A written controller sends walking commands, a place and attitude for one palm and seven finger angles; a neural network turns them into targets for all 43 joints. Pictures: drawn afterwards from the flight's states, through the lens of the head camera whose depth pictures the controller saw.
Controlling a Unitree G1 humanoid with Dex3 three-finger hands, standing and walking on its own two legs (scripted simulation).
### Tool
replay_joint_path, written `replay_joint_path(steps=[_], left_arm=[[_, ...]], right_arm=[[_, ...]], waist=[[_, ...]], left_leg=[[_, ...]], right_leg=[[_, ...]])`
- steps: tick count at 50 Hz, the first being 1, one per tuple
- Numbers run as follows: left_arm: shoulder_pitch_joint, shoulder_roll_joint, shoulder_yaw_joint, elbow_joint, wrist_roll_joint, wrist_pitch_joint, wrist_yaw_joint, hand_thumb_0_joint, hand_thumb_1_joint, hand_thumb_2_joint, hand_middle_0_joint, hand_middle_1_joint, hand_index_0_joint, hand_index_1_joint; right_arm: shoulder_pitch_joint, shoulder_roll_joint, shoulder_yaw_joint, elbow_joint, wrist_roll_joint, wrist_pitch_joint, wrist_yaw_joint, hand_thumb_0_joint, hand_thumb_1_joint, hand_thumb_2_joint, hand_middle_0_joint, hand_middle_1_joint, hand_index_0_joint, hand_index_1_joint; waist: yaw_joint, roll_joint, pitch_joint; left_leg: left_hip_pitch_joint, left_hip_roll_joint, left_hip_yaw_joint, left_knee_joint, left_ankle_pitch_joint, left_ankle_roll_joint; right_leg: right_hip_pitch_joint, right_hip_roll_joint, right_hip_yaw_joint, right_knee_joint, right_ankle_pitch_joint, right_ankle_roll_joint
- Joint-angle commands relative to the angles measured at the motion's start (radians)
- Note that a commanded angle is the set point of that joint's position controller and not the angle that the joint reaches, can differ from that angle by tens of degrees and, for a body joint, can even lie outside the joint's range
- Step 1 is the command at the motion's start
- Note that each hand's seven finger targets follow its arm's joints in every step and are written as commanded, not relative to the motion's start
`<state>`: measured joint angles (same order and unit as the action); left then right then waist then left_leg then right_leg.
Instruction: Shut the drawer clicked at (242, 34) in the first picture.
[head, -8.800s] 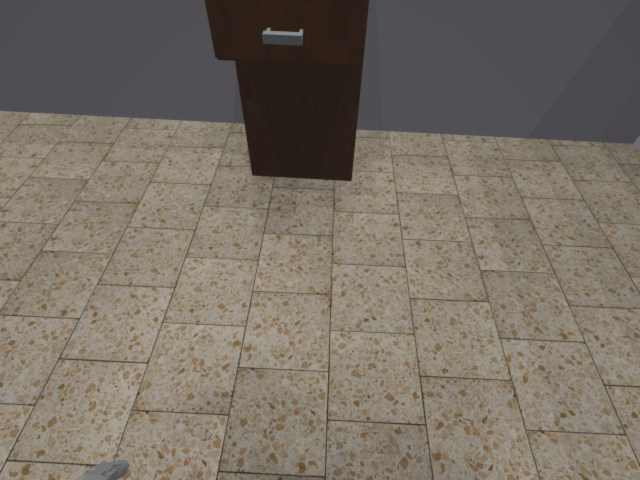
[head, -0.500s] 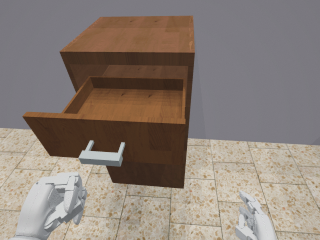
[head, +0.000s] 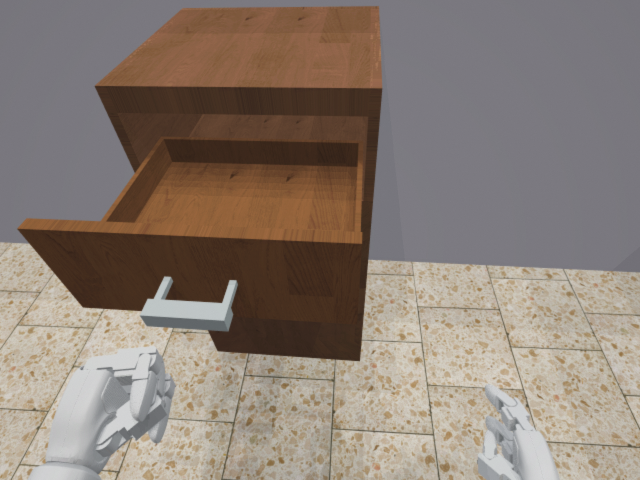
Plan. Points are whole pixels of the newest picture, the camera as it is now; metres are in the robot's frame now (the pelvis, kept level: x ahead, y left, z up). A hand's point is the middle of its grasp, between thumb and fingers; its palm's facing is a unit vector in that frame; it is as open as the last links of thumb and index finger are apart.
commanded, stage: bring the fist close to the handle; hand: left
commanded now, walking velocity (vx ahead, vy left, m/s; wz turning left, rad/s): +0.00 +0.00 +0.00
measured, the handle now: (193, 300) +0.33 +0.20 +0.05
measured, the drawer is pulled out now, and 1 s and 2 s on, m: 0.30 0.30 0.23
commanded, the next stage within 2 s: push the drawer shut in 0.94 s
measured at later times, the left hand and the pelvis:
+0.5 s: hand (195, 389) +0.21 +0.16 +0.06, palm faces -0.01 -1.00 -0.04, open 3.2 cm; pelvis -0.01 +0.02 -0.02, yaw -1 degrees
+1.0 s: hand (198, 385) +0.22 +0.16 +0.05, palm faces +0.01 -1.00 -0.06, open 3.2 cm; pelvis +0.00 +0.02 -0.03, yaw -1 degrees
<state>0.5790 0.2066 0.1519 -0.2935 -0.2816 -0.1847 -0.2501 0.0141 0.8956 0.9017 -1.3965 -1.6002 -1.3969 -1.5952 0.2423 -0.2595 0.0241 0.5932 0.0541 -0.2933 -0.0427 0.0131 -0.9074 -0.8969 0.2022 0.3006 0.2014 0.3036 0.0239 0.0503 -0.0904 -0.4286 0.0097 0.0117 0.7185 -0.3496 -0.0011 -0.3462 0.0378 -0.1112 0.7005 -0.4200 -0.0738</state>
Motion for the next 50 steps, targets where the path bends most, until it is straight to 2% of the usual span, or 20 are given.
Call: replay_joint_path(steps=[1, 3, 5, 7, 8, 15, 16, 20, 21, 24, 25, 27, 30, 32, 39, 40, 42, 45, 48, 50], left_arm=[[-0.078, 0.110, 0.057, -0.193, -0.009, -0.094, 0.024, 0.000, 0.900, 0.900, -1.400, -1.600, -1.400, -1.600], [-0.083, 0.078, 0.015, -0.201, -0.004, -0.114, 0.031, 0.000, 0.900, 0.900, -1.400, -1.600, -1.400, -1.600], [-0.091, 0.081, -0.001, -0.198, 0.013, -0.128, 0.050, 0.000, 0.900, 0.900, -1.400, -1.600, -1.400, -1.600], [-0.075, 0.065, -0.016, -0.171, 0.021, -0.131, 0.064, 0.000, 0.900, 0.900, -1.400, -1.600, -1.400, -1.600], [-0.092, 0.048, -0.041, -0.179, 0.024, -0.135, 0.068, 0.000, 0.900, 0.900, -1.400, -1.600, -1.400, -1.600], [-0.109, 0.058, -0.048, -0.148, 0.069, -0.148, 0.134, 0.000, 0.900, 0.900, -1.400, -1.600, -1.400, -1.600], [-0.117, 0.029, -0.081, -0.160, 0.073, -0.153, 0.139, 0.000, 0.900, 0.900, -1.400, -1.600, -1.400, -1.600], [-0.165, 0.054, -0.066, -0.123, 0.090, -0.169, 0.162, 0.000, 0.900, 0.900, -1.400, -1.600, -1.400, -1.600], [-0.173, 0.017, -0.104, -0.124, 0.090, -0.174, 0.162, 0.000, 0.900, 0.900, -1.400, -1.600, -1.400, -1.600], [-0.215, 0.015, -0.115, -0.099, 0.091, -0.182, 0.166, 0.000, 0.900, 0.900, -1.400, -1.600, -1.400, -1.600], [-0.235, 0.039, -0.099, -0.079, 0.101, -0.183, 0.174, 0.000, 0.900, 0.900, -1.400, -1.600, -1.400, -1.600], [-0.236, 0.037, -0.089, -0.052, 0.098, -0.188, 0.175, 0.000, 0.900, 0.900, -1.400, -1.600, -1.400, -1.600], [-0.222, 0.065, -0.067, -0.091, 0.095, -0.191, 0.181, 0.000, 0.900, 0.900, -1.400, -1.600, -1.400, -1.600], [-0.225, 0.048, -0.080, -0.109, 0.093, -0.186, 0.187, 0.000, 0.900, 0.900, -1.400, -1.600, -1.400, -1.600], [-0.184, 0.028, -0.100, -0.077, 0.086, -0.166, 0.183, 0.000, 0.900, 0.900, -1.400, -1.600, -1.400, -1.600], [-0.180, 0.064, -0.063, -0.074, 0.089, -0.168, 0.186, 0.000, 0.900, 0.900, -1.400, -1.600, -1.400, -1.600], [-0.161, 0.048, -0.073, -0.100, 0.083, -0.178, 0.181, 0.000, 0.900, 0.900, -1.400, -1.600, -1.400, -1.600], [-0.170, 0.083, -0.038, -0.094, 0.078, -0.193, 0.179, 0.000, 0.900, 0.900, -1.400, -1.600, -1.400, -1.600], [-0.193, 0.051, -0.066, -0.100, 0.067, -0.212, 0.166, 0.000, 0.900, 0.900, -1.400, -1.600, -1.400, -1.600], [-0.168, 0.068, -0.048, -0.084, 0.064, -0.215, 0.160, 0.000, 0.900, 0.900, -1.400, -1.600, -1.400, -1.600]], right_arm=[[-0.111, -0.094, -0.046, -0.166, -0.001, -0.049, -0.008, 0.000, -0.900, -0.900, 0.200, 0.300, 0.200, 0.300], [-0.110, -0.094, -0.044, -0.176, -0.003, -0.047, -0.003, 0.000, -0.900, -0.900, 0.200, 0.300, 0.200, 0.300], [-0.109, -0.096, -0.047, -0.176, -0.005, -0.046, 0.002, 0.000, -0.900, -0.900, 0.200, 0.300, 0.200, 0.300], [-0.095, -0.097, -0.052, -0.183, -0.007, -0.036, 0.005, 0.000, -0.900, -0.900, 0.200, 0.300, 0.200, 0.300], [-0.096, -0.098, -0.050, -0.191, -0.009, -0.033, 0.007, 0.000, -0.900, -0.900, 0.200, 0.300, 0.200, 0.300], [-0.087, -0.100, -0.052, -0.210, -0.018, 0.019, 0.015, 0.000, -0.900, -0.900, 0.200, 0.300, 0.200, 0.300], [-0.080, -0.097, -0.049, -0.220, -0.021, 0.024, 0.018, 0.000, -0.900, -0.900, 0.200, 0.300, 0.200, 0.300], [-0.075, -0.102, -0.048, -0.220, -0.024, 0.051, 0.022, 0.000, -0.900, -0.900, 0.200, 0.300, 0.200, 0.300], [-0.073, -0.100, -0.044, -0.229, -0.026, 0.054, 0.025, 0.000, -0.900, -0.900, 0.200, 0.300, 0.200, 0.300], [-0.064, -0.106, -0.046, -0.235, -0.027, 0.066, 0.026, 0.000, -0.900, -0.900, 0.200, 0.300, 0.200, 0.300], [-0.060, -0.110, -0.046, -0.228, -0.031, 0.073, 0.025, 0.000, -0.900, -0.900, 0.200, 0.300, 0.200, 0.300], [-0.059, -0.109, -0.050, -0.235, -0.032, 0.082, 0.025, 0.000, -0.900, -0.900, 0.200, 0.300, 0.200, 0.300], [-0.055, -0.108, -0.048, -0.244, -0.029, 0.095, 0.027, 0.000, -0.900, -0.900, 0.200, 0.300, 0.200, 0.300], [-0.053, -0.101, -0.047, -0.251, -0.026, 0.103, 0.028, 0.000, -0.900, -0.900, 0.200, 0.300, 0.200, 0.300], [-0.055, -0.105, -0.047, -0.260, -0.024, 0.123, 0.027, 0.000, -0.900, -0.900, 0.200, 0.300, 0.200, 0.300], [-0.053, -0.107, -0.051, -0.253, -0.025, 0.125, 0.025, 0.000, -0.900, -0.900, 0.200, 0.300, 0.200, 0.300], [-0.052, -0.101, -0.051, -0.263, -0.025, 0.127, 0.026, 0.000, -0.900, -0.900, 0.200, 0.300, 0.200, 0.300], [-0.056, -0.104, -0.052, -0.249, -0.024, 0.129, 0.022, 0.000, -0.900, -0.900, 0.200, 0.300, 0.200, 0.300], [-0.057, -0.100, -0.050, -0.249, -0.022, 0.122, 0.022, 0.000, -0.900, -0.900, 0.200, 0.300, 0.200, 0.300], [-0.056, -0.104, -0.053, -0.241, -0.023, 0.121, 0.020, 0.000, -0.900, -0.900, 0.200, 0.300, 0.200, 0.300]], waist=[[-0.018, -0.077, -0.050], [-0.019, -0.036, -0.061], [-0.021, -0.016, -0.068], [-0.025, -0.057, -0.086], [-0.029, -0.046, -0.089], [-0.029, -0.052, -0.110], [-0.033, -0.035, -0.130], [-0.041, -0.032, -0.116], [-0.044, -0.023, -0.120], [-0.053, -0.039, -0.152], [-0.057, -0.045, -0.145], [-0.048, -0.067, -0.170], [-0.032, -0.023, -0.217], [-0.037, -0.021, -0.228], [-0.052, -0.074, -0.163], [-0.047, -0.066, -0.162], [-0.044, -0.060, -0.193], [-0.049, -0.052, -0.169], [-0.058, -0.042, -0.174], [-0.053, -0.059, -0.178]], left_leg=[[0.051, -0.022, -0.032, -0.036, 0.170, 0.040], [0.059, -0.022, -0.031, -0.033, 0.175, 0.041], [0.061, -0.018, -0.035, -0.030, 0.170, 0.042], [0.051, -0.015, -0.038, -0.024, 0.167, 0.041], [0.045, -0.017, -0.038, -0.019, 0.161, 0.040], [0.005, -0.009, -0.044, 0.007, 0.156, 0.037], [0.013, -0.009, -0.042, 0.014, 0.170, 0.036], [-0.025, -0.005, -0.048, 0.033, 0.141, 0.031], [-0.025, -0.006, -0.049, 0.039, 0.142, 0.030], [-0.044, -0.004, -0.054, 0.062, 0.137, 0.029], [-0.056, -0.003, -0.054, 0.069, 0.130, 0.031], [-0.070, -0.003, -0.050, 0.080, 0.133, 0.030], [-0.056, -0.005, -0.043, 0.078, 0.164, 0.031], [-0.042, -0.002, -0.041, 0.078, 0.197, 0.031], [-0.080, -0.004, -0.038, 0.079, 0.164, 0.033], [-0.086, -0.005, -0.035, 0.083, 0.164, 0.033], [-0.073, -0.007, -0.029, 0.086, 0.179, 0.034], [-0.089, -0.009, -0.028, 0.094, 0.167, 0.035], [-0.082, -0.009, -0.029, 0.097, 0.152, 0.034], [-0.089, -0.011, -0.029, 0.103, 0.158, 0.036]], right_leg=[[-0.047, -0.069, 0.125, -0.135, 0.312, 0.098], [-0.065, -0.059, 0.104, -0.113, 0.288, 0.085], [-0.090, -0.047, 0.086, -0.095, 0.255, 0.073], [-0.105, -0.041, 0.074, -0.074, 0.244, 0.071], [-0.114, -0.041, 0.073, -0.065, 0.236, 0.071], [-0.156, -0.029, 0.058, -0.007, 0.211, 0.061], [-0.161, -0.030, 0.055, 0.007, 0.226, 0.060], [-0.197, -0.026, 0.055, 0.028, 0.189, 0.056], [-0.208, -0.025, 0.053, 0.039, 0.189, 0.055], [-0.227, -0.023, 0.055, 0.060, 0.187, 0.057], [-0.235, -0.024, 0.059, 0.061, 0.180, 0.057], [-0.234, -0.022, 0.062, 0.074, 0.189, 0.057], [-0.188, -0.025, 0.071, 0.073, 0.221, 0.053], [-0.181, -0.024, 0.067, 0.077, 0.259, 0.054], [-0.190, -0.024, 0.072, 0.061, 0.259, 0.064], [-0.182, -0.025, 0.080, 0.056, 0.263, 0.063], [-0.167, -0.029, 0.083, 0.059, 0.290, 0.065], [-0.171, -0.030, 0.094, 0.050, 0.285, 0.067], [-0.188, -0.031, 0.092, 0.050, 0.263, 0.068], [-0.171, -0.034, 0.104, 0.043, 0.284, 0.072]])
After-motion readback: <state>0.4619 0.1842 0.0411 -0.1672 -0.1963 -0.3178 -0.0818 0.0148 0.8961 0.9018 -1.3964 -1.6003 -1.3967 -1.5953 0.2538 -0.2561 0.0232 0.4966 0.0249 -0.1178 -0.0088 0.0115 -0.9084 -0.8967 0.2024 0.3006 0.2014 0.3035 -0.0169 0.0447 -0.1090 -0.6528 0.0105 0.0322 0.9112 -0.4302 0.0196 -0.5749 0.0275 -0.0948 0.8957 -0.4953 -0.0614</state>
